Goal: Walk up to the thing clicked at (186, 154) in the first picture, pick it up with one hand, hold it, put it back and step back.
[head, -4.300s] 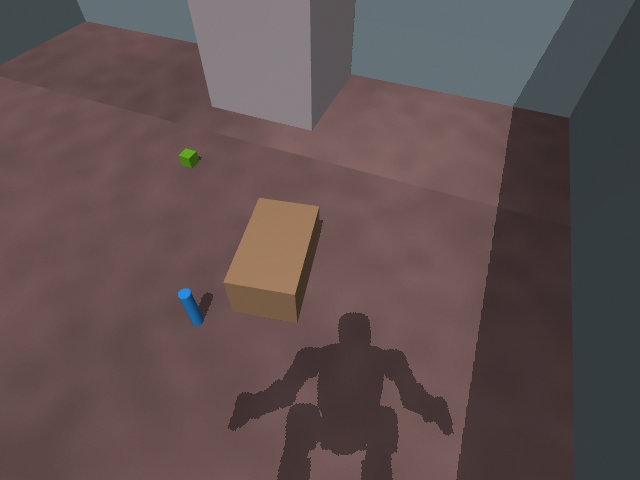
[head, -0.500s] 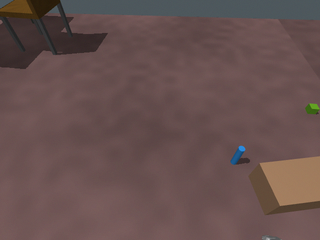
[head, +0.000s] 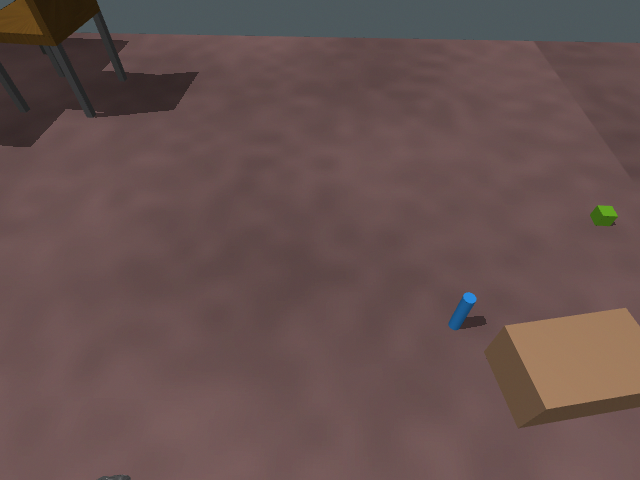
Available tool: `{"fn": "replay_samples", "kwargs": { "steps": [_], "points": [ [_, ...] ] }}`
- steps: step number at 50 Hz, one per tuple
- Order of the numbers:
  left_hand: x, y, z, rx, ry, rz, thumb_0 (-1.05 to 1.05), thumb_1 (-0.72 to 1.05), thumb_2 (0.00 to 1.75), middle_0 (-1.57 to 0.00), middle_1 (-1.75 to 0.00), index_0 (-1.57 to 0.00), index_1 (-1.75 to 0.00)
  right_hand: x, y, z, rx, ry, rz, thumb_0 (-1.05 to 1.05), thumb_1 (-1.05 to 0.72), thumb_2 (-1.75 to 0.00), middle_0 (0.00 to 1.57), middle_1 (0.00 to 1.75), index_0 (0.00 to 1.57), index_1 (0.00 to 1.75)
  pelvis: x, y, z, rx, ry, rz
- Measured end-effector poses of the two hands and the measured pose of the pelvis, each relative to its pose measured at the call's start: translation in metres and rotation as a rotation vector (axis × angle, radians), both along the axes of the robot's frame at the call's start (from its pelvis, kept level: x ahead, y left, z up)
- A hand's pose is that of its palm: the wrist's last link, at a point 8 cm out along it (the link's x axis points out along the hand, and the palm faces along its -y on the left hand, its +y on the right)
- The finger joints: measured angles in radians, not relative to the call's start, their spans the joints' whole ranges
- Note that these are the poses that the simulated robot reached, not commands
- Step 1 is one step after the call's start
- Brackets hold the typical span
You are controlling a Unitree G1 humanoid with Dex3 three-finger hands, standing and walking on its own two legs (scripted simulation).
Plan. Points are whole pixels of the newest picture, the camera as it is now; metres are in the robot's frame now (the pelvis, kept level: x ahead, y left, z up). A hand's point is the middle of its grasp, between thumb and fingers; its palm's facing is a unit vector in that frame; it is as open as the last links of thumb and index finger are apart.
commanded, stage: stand
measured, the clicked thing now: (603, 215) +1.23 -1.16 -0.75
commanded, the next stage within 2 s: walk up in 1.80 s
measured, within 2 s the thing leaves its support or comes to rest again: neither
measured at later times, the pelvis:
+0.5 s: pelvis +0.00 +0.00 +0.00, yaw +0 degrees
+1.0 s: pelvis +0.00 +0.00 +0.00, yaw +0 degrees
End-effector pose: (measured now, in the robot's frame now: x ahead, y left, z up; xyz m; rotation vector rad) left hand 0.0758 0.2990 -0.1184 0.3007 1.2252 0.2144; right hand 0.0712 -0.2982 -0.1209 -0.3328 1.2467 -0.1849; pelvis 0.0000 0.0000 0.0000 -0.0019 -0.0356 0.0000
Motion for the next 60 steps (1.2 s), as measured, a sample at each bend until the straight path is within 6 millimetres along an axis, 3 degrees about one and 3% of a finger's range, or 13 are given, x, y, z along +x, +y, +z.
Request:
{"fn": "replay_samples", "kwargs": {
  "steps": [28,60],
  "points": [
    [-0.018,0.001,0.001,0.007,0.034,0.011,0.01,0.91,0.9,-0.2,-0.3,-0.21,-0.3,-0.004,0.002,-0.003,0.013,0.007,0.01,0.0,-0.91,-0.9,0.21,0.3,0.21,0.3,-0.001,-0.001,0.0,0.001,0.001,0.0],
    [-0.003,-0.001,0.003,0.013,0.026,0.004,0.0,0.91,0.9,-0.2,-0.3,-0.21,-0.3,0.006,-0.001,-0.004,0.012,0.012,0.015,0.0,-0.91,-0.9,0.21,0.3,0.21,0.3,0.009,-0.004,0.0,0.003,0.012,-0.001]
  ]
}}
